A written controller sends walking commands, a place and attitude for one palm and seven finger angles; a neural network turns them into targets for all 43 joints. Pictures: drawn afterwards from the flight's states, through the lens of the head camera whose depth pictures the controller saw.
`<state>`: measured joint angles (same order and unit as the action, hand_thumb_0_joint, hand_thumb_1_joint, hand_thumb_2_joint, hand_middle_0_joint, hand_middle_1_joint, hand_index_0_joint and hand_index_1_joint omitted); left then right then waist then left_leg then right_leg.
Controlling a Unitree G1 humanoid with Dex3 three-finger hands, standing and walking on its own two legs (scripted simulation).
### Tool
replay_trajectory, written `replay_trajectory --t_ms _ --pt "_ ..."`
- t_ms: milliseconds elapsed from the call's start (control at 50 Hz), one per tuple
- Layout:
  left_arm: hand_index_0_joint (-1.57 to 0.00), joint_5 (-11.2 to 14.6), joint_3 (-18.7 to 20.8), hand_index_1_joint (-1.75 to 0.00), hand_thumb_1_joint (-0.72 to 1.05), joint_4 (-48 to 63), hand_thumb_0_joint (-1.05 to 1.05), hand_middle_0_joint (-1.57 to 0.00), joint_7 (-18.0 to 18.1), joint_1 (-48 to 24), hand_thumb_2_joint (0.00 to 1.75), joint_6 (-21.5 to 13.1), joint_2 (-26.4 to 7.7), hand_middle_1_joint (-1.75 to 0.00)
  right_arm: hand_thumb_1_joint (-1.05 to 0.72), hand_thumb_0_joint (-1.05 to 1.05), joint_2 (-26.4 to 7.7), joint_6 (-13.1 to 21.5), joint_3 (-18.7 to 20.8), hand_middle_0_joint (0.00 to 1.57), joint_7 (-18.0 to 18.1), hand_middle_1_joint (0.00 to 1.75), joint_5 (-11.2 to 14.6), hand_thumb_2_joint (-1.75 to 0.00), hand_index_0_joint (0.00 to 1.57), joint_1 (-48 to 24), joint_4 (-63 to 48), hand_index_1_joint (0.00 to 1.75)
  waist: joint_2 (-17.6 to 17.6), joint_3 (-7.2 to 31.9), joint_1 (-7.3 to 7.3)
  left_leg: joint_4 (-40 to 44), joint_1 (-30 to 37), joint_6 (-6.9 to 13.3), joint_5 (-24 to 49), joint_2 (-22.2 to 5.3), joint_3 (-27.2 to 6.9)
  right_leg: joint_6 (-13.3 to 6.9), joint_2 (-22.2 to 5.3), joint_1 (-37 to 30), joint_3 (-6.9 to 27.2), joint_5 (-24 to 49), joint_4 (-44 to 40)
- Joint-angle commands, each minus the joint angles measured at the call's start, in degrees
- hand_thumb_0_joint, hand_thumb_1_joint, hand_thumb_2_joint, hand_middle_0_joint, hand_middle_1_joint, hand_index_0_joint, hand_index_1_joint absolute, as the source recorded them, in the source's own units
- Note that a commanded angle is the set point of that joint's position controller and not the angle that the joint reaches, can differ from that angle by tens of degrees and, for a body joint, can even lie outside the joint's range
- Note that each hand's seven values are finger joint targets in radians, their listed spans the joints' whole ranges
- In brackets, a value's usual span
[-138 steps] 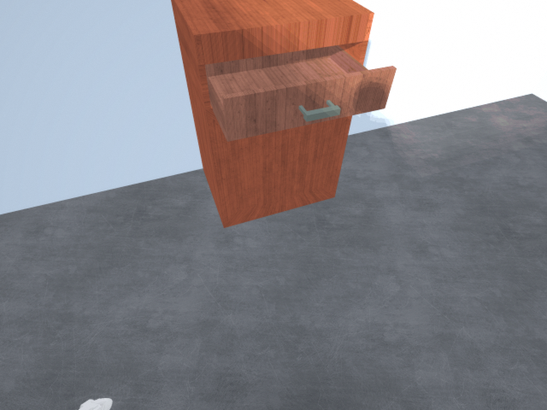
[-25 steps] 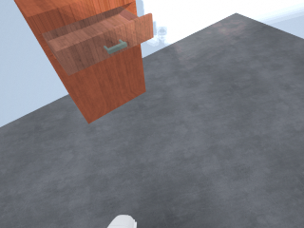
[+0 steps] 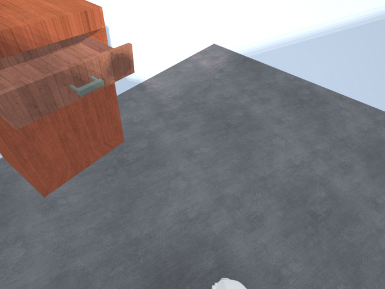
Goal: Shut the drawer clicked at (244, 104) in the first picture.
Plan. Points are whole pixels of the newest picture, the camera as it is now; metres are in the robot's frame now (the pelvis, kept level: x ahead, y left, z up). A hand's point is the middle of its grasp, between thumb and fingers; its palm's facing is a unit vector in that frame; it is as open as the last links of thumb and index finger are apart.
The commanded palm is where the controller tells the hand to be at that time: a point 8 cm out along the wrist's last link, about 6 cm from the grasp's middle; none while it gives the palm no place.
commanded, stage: walk to a spot facing it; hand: left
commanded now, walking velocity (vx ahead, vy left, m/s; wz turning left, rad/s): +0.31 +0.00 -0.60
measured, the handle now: (87, 84) +0.80 +0.47 -0.06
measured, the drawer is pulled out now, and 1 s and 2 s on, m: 0.21 0.21 0.21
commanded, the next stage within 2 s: turn to face it in 1.34 s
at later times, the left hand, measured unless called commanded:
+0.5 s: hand (179, 220) +0.35 +0.05 -0.19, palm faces -0.29 -0.94 -0.17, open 7.3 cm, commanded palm none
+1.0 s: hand (173, 203) +0.41 +0.08 -0.19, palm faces -0.27 -0.96 -0.12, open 7.4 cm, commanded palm none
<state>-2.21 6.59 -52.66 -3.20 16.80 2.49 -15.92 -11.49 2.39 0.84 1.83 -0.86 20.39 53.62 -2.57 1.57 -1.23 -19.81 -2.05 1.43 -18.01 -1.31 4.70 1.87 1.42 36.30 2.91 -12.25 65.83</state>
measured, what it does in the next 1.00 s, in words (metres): walks ahead, turning right: right foot, then left foot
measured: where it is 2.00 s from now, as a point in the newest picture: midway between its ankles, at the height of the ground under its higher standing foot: (235, 217)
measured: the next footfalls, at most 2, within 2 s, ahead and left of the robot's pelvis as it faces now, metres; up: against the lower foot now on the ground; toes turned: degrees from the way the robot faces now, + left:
right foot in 0.34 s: +0.26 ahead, -0.16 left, +0.00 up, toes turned -21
left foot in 0.88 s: +0.53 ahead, -0.04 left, +0.00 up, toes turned -12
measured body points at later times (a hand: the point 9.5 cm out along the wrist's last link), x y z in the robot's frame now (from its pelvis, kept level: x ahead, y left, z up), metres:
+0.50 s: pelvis +0.19 -0.09 -0.02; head +0.23 -0.09 +0.43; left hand +0.36 +0.10 -0.17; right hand +0.08 -0.29 -0.17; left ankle +0.16 +0.07 -0.64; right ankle +0.22 -0.15 -0.75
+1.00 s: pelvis +0.43 -0.10 -0.02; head +0.45 -0.08 +0.43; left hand +0.43 +0.13 -0.18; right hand +0.45 -0.34 -0.14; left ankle +0.49 -0.04 -0.75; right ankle +0.28 -0.17 -0.65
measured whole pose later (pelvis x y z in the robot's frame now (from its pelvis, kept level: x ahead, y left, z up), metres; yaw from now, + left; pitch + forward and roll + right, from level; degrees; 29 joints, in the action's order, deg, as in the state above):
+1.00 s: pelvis +0.43 -0.10 -0.02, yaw -23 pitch -2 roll -1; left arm -0.8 3.1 -65.2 -0.4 25.1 -1.5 -8.6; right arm -7.4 4.9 1.3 0.3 -1.4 8.4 54.7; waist -2.7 -3.2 -2.8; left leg -34.1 -16.0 3.4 -16.4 -3.0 11.2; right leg -2.0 0.0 18.9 -1.0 -23.4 68.6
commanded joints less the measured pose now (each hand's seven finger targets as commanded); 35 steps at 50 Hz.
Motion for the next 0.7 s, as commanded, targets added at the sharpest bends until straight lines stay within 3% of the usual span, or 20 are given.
replay_trajectory --t_ms 0,60,100,160,180,220,240,260,280,300,320,340,360,380,400,440,480,520,580,680 --pt "-0.20 0.0 -1.2 -0.30 0.90 4.8 0.00 -0.20 -0.2 -5.8 0.90 -1.1 0.4 -0.30 -0.90 0.00 -5.9 2.5 1.2 0.20 0.7 0.30 0.1 -0.90 0.20 4.8 -1.2 0.30 10.6 -9.8 1.29 7.5 1.2 -0.1 20.6 -13.3 -4.1 0.4 -3.6 13.8 -2.3 4.1 7.2" --pt "-0.20 0.3 -1.9 -0.30 0.90 5.4 0.00 -0.20 -0.4 -10.2 0.90 -1.1 1.6 -0.30 -0.90 0.00 -5.4 2.7 0.8 0.20 0.9 0.30 -0.1 -0.90 0.20 9.2 1.1 0.30 9.8 -11.6 2.39 6.6 4.2 0.8 29.9 -14.5 -1.7 0.1 -4.7 16.3 -5.0 4.2 4.7" --pt "-0.20 0.5 -2.5 -0.30 0.90 6.2 0.00 -0.20 -0.9 -13.9 0.90 -1.2 2.2 -0.30 -0.90 0.00 -5.8 2.8 0.8 0.20 0.9 0.30 -0.3 -0.90 0.20 10.5 2.0 0.30 10.0 -13.2 3.30 7.0 5.3 2.9 30.3 -15.3 0.5 -0.2 -5.7 15.9 -7.4 4.6 -2.4" --pt "-0.20 0.7 -3.3 -0.30 0.90 7.1 0.00 -0.20 -1.1 -19.8 0.90 -1.8 3.4 -0.30 -0.90 0.00 -5.7 2.7 0.9 0.20 1.0 0.30 -0.9 -0.90 0.20 13.9 4.1 0.30 10.1 -14.1 5.40 6.2 8.4 3.8 36.1 -15.9 3.2 -1.5 -5.0 12.6 -10.7 2.7 -13.9" --pt "-0.20 0.9 -3.4 -0.30 0.90 7.1 0.00 -0.20 -1.1 -20.0 0.90 -2.0 3.6 -0.30 -0.90 0.00 -6.2 2.6 1.1 0.20 1.0 0.30 -0.9 -0.90 0.20 13.4 4.5 0.30 11.1 -13.5 4.95 5.0 8.6 3.9 40.5 -16.0 5.5 -2.4 -4.4 9.1 -11.8 1.7 -18.6" --pt "-0.20 0.8 -3.4 -0.30 0.90 5.7 0.00 -0.20 -0.6 -16.7 0.90 -2.6 2.7 -0.30 -0.90 0.00 -7.6 2.3 1.6 0.20 0.8 0.30 -0.9 -0.90 0.20 14.0 5.4 0.30 11.7 -9.1 3.68 -2.0 9.4 3.7 59.3 -16.3 8.2 -4.7 -0.2 -1.7 -15.4 -2.0 -23.7" --pt "-0.20 0.8 -2.9 -0.30 0.90 4.4 0.00 -0.20 -0.2 -12.4 0.90 -2.8 1.8 -0.30 -0.90 0.00 -8.6 2.3 2.0 0.20 0.8 0.30 -0.7 -0.90 0.20 12.7 5.4 0.30 12.3 -6.4 1.42 -6.7 9.0 3.3 65.7 -17.0 9.0 -5.9 0.7 -7.2 -15.3 -2.4 -24.9" --pt "-0.20 0.6 -2.3 -0.30 0.90 2.7 0.00 -0.20 0.1 -7.2 0.90 -3.3 0.5 -0.30 -0.90 0.00 -9.5 2.3 2.3 0.20 0.8 0.30 -0.4 -0.90 0.20 11.7 5.1 0.30 12.8 -2.9 -0.94 -13.6 7.1 2.4 67.1 -16.5 10.0 -6.9 1.6 -15.3 -15.4 -1.7 -27.3" --pt "-0.20 0.4 -1.5 -0.30 0.90 0.2 0.00 -0.20 0.4 0.4 0.90 -4.1 -1.6 -0.30 -0.90 0.00 -9.7 2.2 2.4 0.20 0.5 0.30 -0.1 -0.90 0.20 10.5 4.5 0.30 11.5 2.1 -4.68 -24.7 1.3 0.7 60.9 -15.2 10.4 -7.8 2.2 -29.1 -15.0 1.4 -32.1" --pt "-0.20 0.2 -0.2 -0.30 0.90 -1.9 0.00 -0.20 1.0 8.6 0.90 -4.6 -6.7 -0.30 -0.90 0.00 -8.2 2.3 2.2 0.20 -0.3 0.30 1.0 -0.90 0.20 10.4 4.0 0.30 5.3 9.4 -8.44 -40.8 -13.1 -1.4 38.4 -13.3 10.5 -11.8 -7.2 -48.2 -4.2 4.8 -33.9" --pt "-0.20 1.1 0.7 -0.30 0.90 -2.7 0.00 -0.20 2.2 13.4 0.90 -5.0 -11.9 -0.30 -0.90 0.00 -3.3 2.6 1.6 0.20 -0.4 0.30 1.8 -0.90 0.20 11.7 2.0 0.30 -6.2 17.3 -7.83 -63.1 -30.0 -4.1 -13.0 -3.0 6.9 -19.7 -25.4 -59.4 27.3 12.7 -38.3" --pt "-0.20 2.3 1.2 -0.30 0.90 -2.3 0.00 -0.20 2.9 12.0 0.90 -4.4 -13.2 -0.30 -0.90 0.00 -4.1 2.6 1.9 0.20 -0.1 0.30 1.8 -0.90 0.20 5.1 -0.1 0.30 -2.4 15.8 -8.16 -68.6 -33.7 -2.1 -13.8 -3.7 -1.9 -21.8 -26.7 -54.7 31.2 11.2 -45.1" --pt "-0.20 2.2 0.7 -0.30 0.90 -1.6 0.00 -0.20 3.0 6.8 0.90 -4.2 -11.2 -0.30 -0.90 0.00 -3.8 2.6 2.2 0.20 -0.3 0.30 1.4 -0.90 0.20 3.8 0.1 0.30 0.6 8.2 -5.40 -68.4 -34.9 -1.6 -7.3 -6.7 -3.3 -20.4 -25.4 -46.7 25.1 3.9 -48.0" --pt "-0.20 2.3 -0.3 -0.30 0.90 -0.7 0.00 -0.20 3.2 2.8 0.90 -4.5 -8.4 -0.30 -0.90 0.00 -3.5 2.2 2.4 0.20 -0.5 0.30 0.7 -0.90 0.20 2.6 0.2 0.30 1.9 2.9 -3.43 -65.7 -34.3 -2.2 -3.5 -8.3 -4.1 -17.1 -23.2 -36.8 21.8 2.9 -49.3" --pt "-0.20 2.2 -1.3 -0.30 0.90 -0.5 0.00 -0.20 3.3 -0.8 0.90 -4.9 -5.9 -0.30 -0.90 0.00 -3.1 1.2 2.3 0.20 -0.6 0.30 0.1 -0.90 0.20 2.5 1.3 0.30 4.6 -1.3 -0.57 -62.2 -31.2 -2.4 -1.2 -9.6 -4.6 -14.6 -20.8 -27.2 16.0 3.2 -50.6" --pt "-0.20 1.4 -2.1 -0.30 0.90 -0.5 0.00 -0.20 3.7 -3.8 0.90 -5.8 -3.0 -0.30 -0.90 0.00 -0.8 -0.3 2.1 0.20 -0.6 0.30 -0.6 -0.90 0.20 5.8 3.1 0.30 4.3 -4.3 2.84 -56.5 -26.7 -2.6 0.1 -9.9 -3.9 -13.3 -17.0 -17.6 8.7 6.5 -52.4" --pt "-0.20 1.1 -2.3 -0.30 0.90 -1.4 0.00 -0.20 3.6 -3.1 0.90 -6.4 -2.1 -0.30 -0.90 0.00 0.0 -1.0 2.1 0.20 -0.9 0.30 -0.7 -0.90 0.20 7.2 3.5 0.30 1.1 -3.8 4.23 -51.4 -26.5 -3.3 1.7 -9.7 -2.7 -12.9 -14.5 -16.1 4.7 8.9 -52.8" --pt "-0.20 1.0 -2.2 -0.30 0.90 -2.2 0.00 -0.20 3.6 -2.4 0.90 -6.7 -0.9 -0.30 -0.90 0.00 0.4 -1.2 2.5 0.20 -1.4 0.30 -0.8 -0.90 0.20 5.7 2.8 0.30 -1.6 -3.7 4.48 -46.4 -27.6 -3.9 4.8 -9.5 -2.3 -12.7 -12.6 -16.4 3.4 8.1 -53.5" --pt "-0.20 1.4 -2.4 -0.30 0.90 -3.3 0.00 -0.20 3.3 0.9 0.90 -7.2 -0.9 -0.30 -0.90 0.00 -0.5 -0.7 2.5 0.20 -2.1 0.30 -0.9 -0.90 0.20 -0.8 0.8 0.30 -3.4 -3.8 2.26 -39.8 -32.3 -4.4 8.5 -8.8 -1.5 -12.5 -11.4 -22.7 3.3 9.7 -53.1" --pt "-0.20 1.2 -2.8 -0.30 0.90 -5.6 0.00 -0.20 3.9 7.5 0.90 -7.6 -0.9 -0.30 -0.90 0.00 -0.7 0.2 2.3 0.20 -2.9 0.30 -0.7 -0.90 0.20 -12.4 -2.3 0.30 -3.6 -5.3 -1.09 -30.1 -36.8 -4.1 7.2 -7.3 -0.3 -12.8 -13.2 -33.2 5.7 21.9 -50.6"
